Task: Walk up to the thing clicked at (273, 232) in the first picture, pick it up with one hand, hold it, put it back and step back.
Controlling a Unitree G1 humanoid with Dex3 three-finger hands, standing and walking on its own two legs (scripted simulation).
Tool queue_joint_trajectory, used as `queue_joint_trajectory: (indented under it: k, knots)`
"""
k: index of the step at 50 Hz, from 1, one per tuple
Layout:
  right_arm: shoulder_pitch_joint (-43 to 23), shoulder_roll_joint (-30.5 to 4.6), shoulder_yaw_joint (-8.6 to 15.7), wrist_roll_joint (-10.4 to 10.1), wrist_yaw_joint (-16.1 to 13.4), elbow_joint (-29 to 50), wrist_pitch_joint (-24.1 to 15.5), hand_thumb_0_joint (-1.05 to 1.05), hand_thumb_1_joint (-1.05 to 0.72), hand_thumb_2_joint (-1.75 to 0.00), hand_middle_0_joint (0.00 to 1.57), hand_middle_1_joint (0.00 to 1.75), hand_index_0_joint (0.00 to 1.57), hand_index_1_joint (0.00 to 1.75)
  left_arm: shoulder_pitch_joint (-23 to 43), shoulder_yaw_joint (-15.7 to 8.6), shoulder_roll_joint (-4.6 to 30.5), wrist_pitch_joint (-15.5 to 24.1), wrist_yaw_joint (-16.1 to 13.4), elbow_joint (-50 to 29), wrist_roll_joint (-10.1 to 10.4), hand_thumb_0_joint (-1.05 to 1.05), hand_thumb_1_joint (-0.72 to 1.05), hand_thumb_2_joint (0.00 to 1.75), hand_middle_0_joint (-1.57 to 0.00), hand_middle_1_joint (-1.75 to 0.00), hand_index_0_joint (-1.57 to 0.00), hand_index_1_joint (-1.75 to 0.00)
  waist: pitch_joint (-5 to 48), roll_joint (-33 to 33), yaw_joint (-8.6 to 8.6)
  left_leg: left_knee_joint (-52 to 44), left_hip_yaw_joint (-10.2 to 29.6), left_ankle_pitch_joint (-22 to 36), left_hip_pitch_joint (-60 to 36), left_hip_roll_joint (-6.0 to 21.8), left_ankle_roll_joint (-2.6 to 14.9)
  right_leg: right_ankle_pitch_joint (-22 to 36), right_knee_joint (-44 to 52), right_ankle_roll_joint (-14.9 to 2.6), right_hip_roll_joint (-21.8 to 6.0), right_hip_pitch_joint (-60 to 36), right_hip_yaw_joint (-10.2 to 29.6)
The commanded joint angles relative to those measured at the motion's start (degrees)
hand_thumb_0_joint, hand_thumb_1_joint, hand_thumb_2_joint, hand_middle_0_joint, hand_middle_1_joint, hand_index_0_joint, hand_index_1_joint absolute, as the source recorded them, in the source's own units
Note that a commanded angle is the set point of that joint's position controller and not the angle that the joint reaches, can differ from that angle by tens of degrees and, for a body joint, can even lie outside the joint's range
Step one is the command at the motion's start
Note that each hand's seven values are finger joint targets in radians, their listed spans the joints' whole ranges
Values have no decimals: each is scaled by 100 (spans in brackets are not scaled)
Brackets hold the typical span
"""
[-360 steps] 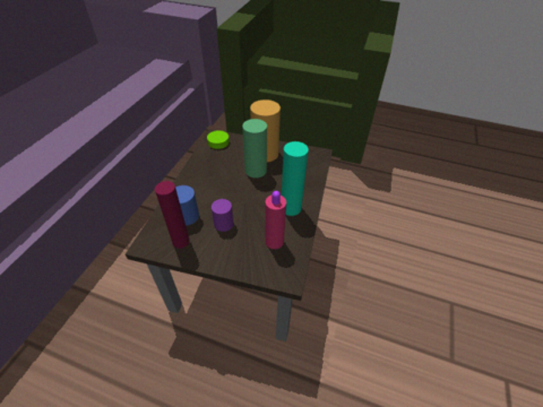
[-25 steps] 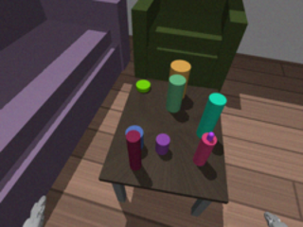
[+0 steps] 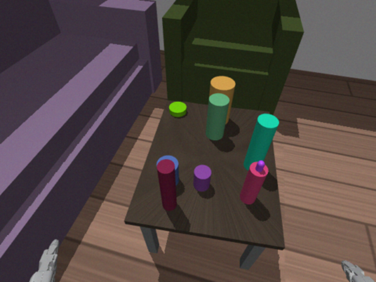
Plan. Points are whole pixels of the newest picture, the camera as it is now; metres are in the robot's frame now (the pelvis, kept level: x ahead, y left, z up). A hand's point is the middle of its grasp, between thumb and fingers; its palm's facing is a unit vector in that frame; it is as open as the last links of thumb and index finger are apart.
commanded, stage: go down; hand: right
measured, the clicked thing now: (254, 181) +0.50 -0.21 -0.19
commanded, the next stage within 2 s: approach in 1.46 s
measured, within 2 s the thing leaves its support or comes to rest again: neither
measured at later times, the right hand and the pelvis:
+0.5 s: hand (347, 209) +0.31 -0.33 +0.00, palm faces +0.20 +0.97 -0.16, open 17.4 cm; pelvis -0.01 -0.01 +0.01, yaw +1 degrees
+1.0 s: hand (360, 173) +0.37 -0.37 +0.05, palm faces +0.22 +0.97 -0.07, open 17.6 cm; pelvis -0.02 -0.01 +0.00, yaw +2 degrees
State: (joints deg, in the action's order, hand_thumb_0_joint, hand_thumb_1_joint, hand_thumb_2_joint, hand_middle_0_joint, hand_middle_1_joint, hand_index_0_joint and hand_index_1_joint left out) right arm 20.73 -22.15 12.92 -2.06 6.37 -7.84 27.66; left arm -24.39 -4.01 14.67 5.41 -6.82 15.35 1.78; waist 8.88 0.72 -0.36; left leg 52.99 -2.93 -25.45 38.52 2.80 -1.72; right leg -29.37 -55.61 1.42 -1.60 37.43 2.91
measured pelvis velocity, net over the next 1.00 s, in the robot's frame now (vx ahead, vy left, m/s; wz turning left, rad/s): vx -0.02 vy -0.01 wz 0.03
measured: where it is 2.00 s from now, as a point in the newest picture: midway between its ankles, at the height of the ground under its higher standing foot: outside the picture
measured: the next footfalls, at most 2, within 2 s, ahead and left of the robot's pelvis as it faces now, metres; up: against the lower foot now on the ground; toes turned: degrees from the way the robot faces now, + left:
none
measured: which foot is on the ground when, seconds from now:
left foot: down 0.00-1.00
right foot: down 0.00-1.00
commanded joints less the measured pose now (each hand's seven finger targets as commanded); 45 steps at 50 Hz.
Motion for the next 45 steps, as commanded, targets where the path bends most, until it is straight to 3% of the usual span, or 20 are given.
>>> queue_joint_trajectory:
  k: [1, 7, 9, 12, 13, 15, 17, 18, 23, 25, 28, 30, 31, 33, 34, 35, 37, 40, 43, 45]
  knots:
    - [-750, -1489, 761, 56, -73, 1087, -392, 0, 54, -4, 3, 6, 4, 6, 191, -273, 849, 448, -150, -1311, -29, 0, -53, 4, -6, -6, -6, -5, 549, 207, -56, -831, -63, 915, -692, -184, 129, 1311, 947, -110, 151, -272, -154]
    - [-1932, -1896, 1167, -89, 54, 549, -846, 0, 51, -4, 4, 5, 5, 5, -84, -170, 775, 578, -239, -1104, -58, 0, -53, 4, -6, -6, -6, -5, 468, 451, -168, -849, 15, 1087, -711, -145, 124, 1392, 1003, -108, 160, -394, -123]
    - [-2444, -2061, 1258, -176, 174, 201, -1038, 0, 53, -3, 4, 5, 5, 5, 51, -260, 920, 665, -262, -1043, -58, 0, -53, 5, -6, -5, -6, -5, 330, 638, -203, -871, 13, 944, -634, -142, 144, 1240, 1074, -97, 150, -346, -111]
    - [-3077, -2144, 1333, -258, 451, -631, -1291, 0, 52, -3, 4, 5, 5, 5, -98, -128, 807, 755, -196, -712, -87, 0, -53, 4, -6, -5, -6, -5, 259, 694, -257, -846, -6, 917, -500, -155, 169, 1202, 1095, -108, 130, -309, -88]
    - [-3270, -2193, 1381, -284, 557, -804, -1373, 0, 54, -4, 4, 5, 5, 5, -106, -272, 940, 808, -193, -762, -85, 0, -53, 4, -6, -5, -6, -5, 525, 621, -321, -836, -9, 1092, -576, -156, 161, 1336, 1057, -123, 120, -472, -78]
    - [-3570, -2324, 1431, -309, 734, -1248, -1483, 0, 53, -4, 4, 5, 5, 5, 145, -199, 1018, 882, -159, -972, -93, 0, -53, 4, -6, -5, -6, -5, 797, 456, -253, -834, -31, 1407, -807, -157, 152, 1716, 1022, -120, 109, -627, -73]
    - [-3784, -2625, 1614, -319, 902, -1814, -1685, 0, 55, -4, 3, 6, 4, 6, 37, -78, 886, 873, -106, -380, -105, 0, -53, 4, -6, -6, -6, -5, 626, 653, -126, -797, -14, 1526, -751, -141, 171, 1927, 978, -106, 119, -528, -97]
    - [-3887, -2548, 1583, -353, 996, -2047, -1791, 0, 55, -3, 4, 5, 5, 5, 190, -70, 924, 924, -97, -669, -110, 0, -53, 5, -5, -5, -6, -5, 815, 423, -162, -751, -51, 1601, -774, -185, 175, 2110, 992, -120, 79, -587, -47]
    - [-4571, -3305, 2025, -390, 1226, -2725, -2411, 0, 56, -4, 3, 6, 4, 6, 411, -155, 1133, 919, -45, -714, -113, 0, -53, 4, -6, -5, -6, -5, 1110, 423, -52, -814, -18, 1779, -1093, -216, 201, 2303, 1069, -128, 63, -676, -68]
    - [-4757, -3375, 2041, -407, 1307, -3059, -2671, 0, 55, -4, 3, 6, 4, 6, 323, -71, 994, 886, 3, -311, -138, 0, -53, 5, -6, -5, -6, -5, 770, 617, -53, -862, 14, 1511, -895, -225, 239, 1974, 1153, -132, 69, -521, -111]
    - [-5155, -3657, 2202, -442, 1427, -3283, -3025, 0, 57, -4, 3, 6, 4, 6, 421, -198, 1113, 893, 2, -431, -157, 0, -54, 5, -5, -5, -5, -5, 1252, 621, -153, -849, 54, 1804, -1063, -235, 247, 2304, 1111, -140, 39, -767, -116]
    - [-5540, -3752, 2214, -465, 1529, -3442, -3217, 0, 60, -4, 3, 6, 4, 6, 475, -118, 1089, 861, 2, -423, -171, 0, -53, 5, -5, -5, -5, -5, 1458, 595, -212, -791, 71, 2037, -1037, -256, 232, 2728, 1013, -137, 19, -859, -101]
    - [-5503, -3660, 2163, -460, 1586, -3817, -3295, 0, 59, -4, 3, 6, 4, 6, 522, 95, 900, 854, 23, -277, -184, 0, -54, 5, -5, -5, -5, -5, 1228, 674, -207, -771, 59, 1993, -899, -277, 241, 2858, 988, -122, -1, -781, -95]
    - [-5872, -3827, 2189, -476, 1650, -3822, -3499, 0, 58, -4, 4, 6, 4, 6, 565, -61, 1068, 840, 6, -372, -186, 0, -54, 5, -5, -5, -5, -5, 1452, 724, -305, -802, 58, 1807, -785, -306, 255, 2721, 1010, -131, -32, -904, -64]
    - [-5868, -3949, 2221, -479, 1681, -4039, -3543, 0, 57, -3, 4, 5, 4, 5, 607, -303, 1311, 843, -28, -426, -194, 0, -54, 5, -5, -5, -5, -5, 1390, 679, -370, -817, 41, 1753, -731, -319, 260, 2650, 1044, -126, -43, -917, -52]
    - [-6173, -4098, 2242, -467, 1717, -3832, -3630, 0, 57, -4, 4, 5, 4, 5, 366, -151, 1159, 794, 5, -81, -221, 0, -53, 5, -5, -5, -6, -5, 1436, 1016, -342, -839, 70, 1718, -734, -298, 274, 2506, 1060, -127, -20, -941, -84]
    - [-6077, -3936, 2149, -505, 1817, -4407, -3695, 0, 57, -3, 4, 5, 5, 5, 467, 80, 919, 789, 51, -26, -207, 0, -53, 4, -5, -5, -5, -5, 1084, 745, -365, -867, 62, 1621, -628, -304, 259, 2183, 1034, -171, 4, -567, -93]
    - [-6526, -4408, 2307, -478, 1867, -4324, -3863, 0, 58, -3, 4, 5, 4, 5, 549, -249, 1293, 809, 10, -183, -233, 0, -53, 4, -5, -5, -6, -5, 1559, 870, -492, -831, 83, 1720, -649, -294, 255, 2160, 987, -171, 16, -743, -81]
    - [-6683, -4405, 2308, -499, 1947, -4534, -3960, 0, 55, -3, 5, 5, 5, 5, 521, 52, 992, 780, 68, -185, -206, 0, -53, 4, -5, -5, -6, -5, 1522, 898, -449, -849, 100, 1690, -671, -286, 245, 2028, 952, -193, 56, -625, -101]
    - [-6652, -4468, 2308, -516, 1977, -4847, -4001, 0, 56, -3, 5, 5, 5, 5, 555, -133, 1160, 775, 58, -56, -217, 0, -53, 4, -5, -5, -6, -5, 1341, 927, -513, -824, 89, 1589, -482, -300, 258, 1918, 947, -186, 45, -471, -75]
